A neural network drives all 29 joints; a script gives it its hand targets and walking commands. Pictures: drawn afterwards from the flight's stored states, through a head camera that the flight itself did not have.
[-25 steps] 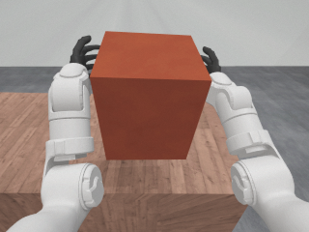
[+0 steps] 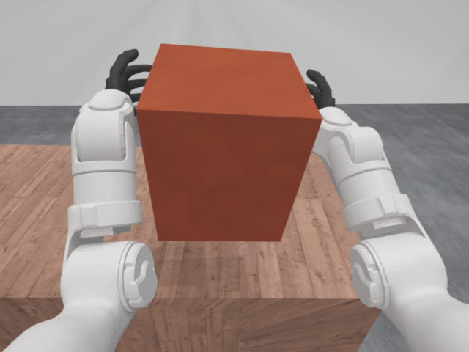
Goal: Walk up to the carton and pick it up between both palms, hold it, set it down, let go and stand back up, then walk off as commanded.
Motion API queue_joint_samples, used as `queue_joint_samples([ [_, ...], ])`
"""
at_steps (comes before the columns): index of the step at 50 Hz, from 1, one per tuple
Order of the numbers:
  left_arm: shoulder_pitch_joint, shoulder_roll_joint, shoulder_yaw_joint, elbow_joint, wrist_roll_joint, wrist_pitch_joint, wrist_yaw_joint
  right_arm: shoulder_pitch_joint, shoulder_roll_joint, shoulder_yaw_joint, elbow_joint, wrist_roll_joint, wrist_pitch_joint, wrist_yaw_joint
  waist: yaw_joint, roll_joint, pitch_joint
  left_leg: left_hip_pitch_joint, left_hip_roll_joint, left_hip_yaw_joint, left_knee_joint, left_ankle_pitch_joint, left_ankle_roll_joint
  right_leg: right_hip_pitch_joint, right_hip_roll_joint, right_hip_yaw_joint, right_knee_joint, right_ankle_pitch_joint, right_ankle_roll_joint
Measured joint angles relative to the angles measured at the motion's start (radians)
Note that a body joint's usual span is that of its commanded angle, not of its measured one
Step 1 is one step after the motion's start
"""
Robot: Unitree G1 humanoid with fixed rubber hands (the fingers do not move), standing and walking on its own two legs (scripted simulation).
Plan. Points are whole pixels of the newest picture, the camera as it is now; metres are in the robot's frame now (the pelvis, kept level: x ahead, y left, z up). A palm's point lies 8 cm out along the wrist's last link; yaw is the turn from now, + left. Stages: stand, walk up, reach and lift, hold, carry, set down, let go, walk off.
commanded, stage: hold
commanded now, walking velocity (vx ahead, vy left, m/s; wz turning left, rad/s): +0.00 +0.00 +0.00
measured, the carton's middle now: (223, 147) +0.38 +0.02 +0.24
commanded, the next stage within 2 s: set down in 1.36 s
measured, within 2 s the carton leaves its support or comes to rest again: neither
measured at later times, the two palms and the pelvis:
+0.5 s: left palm (120, 101) +0.37 +0.16 +0.32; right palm (319, 117) +0.38 -0.14 +0.29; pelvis +0.00 +0.00 +0.00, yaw +0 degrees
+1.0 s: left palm (119, 93) +0.37 +0.16 +0.33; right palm (321, 115) +0.37 -0.14 +0.29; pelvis +0.00 +0.00 +0.00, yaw +0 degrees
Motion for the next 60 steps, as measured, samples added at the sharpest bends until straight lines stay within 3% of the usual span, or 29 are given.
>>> queue_joint_samples([
  [30,-0.001,0.008,0.000,-0.006,-0.006,0.018,-0.001,-0.002,-0.009,0.028,0.000,0.038,0.011,-0.017,0.000,0.002,-0.007,0.000,0.000,0.000,0.000,0.001,-0.001,0.000,0.000,0.000,0.000,0.000,0.000],
  [43,-0.055,0.011,0.020,0.064,0.008,0.005,-0.004,-0.023,-0.012,0.023,0.027,0.013,0.018,-0.004,0.000,0.002,-0.008,0.000,0.000,0.000,-0.002,0.005,0.003,-0.001,0.000,0.000,0.000,0.005,0.000],
  [60,-0.053,0.009,0.020,0.051,0.013,0.013,-0.006,-0.023,-0.013,0.023,0.027,0.022,0.019,-0.005,0.000,0.004,-0.009,0.000,0.000,0.000,-0.003,0.002,-0.002,-0.001,0.000,0.000,0.000,0.000,0.000],
])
